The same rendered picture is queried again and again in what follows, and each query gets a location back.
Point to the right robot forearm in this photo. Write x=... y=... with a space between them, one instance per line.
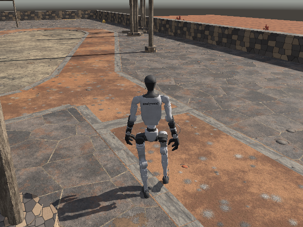
x=173 y=128

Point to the robot right upper arm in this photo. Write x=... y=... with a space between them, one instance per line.
x=167 y=107

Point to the robot right thigh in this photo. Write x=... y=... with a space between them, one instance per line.
x=163 y=137

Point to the left robot forearm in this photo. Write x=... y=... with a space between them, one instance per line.
x=129 y=126

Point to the robot left upper arm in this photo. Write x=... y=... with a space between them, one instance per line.
x=134 y=107

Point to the humanoid robot head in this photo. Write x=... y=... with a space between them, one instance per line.
x=150 y=82

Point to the right robot hand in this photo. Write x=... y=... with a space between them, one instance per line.
x=175 y=144

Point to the left robot hand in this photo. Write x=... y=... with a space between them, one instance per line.
x=129 y=137

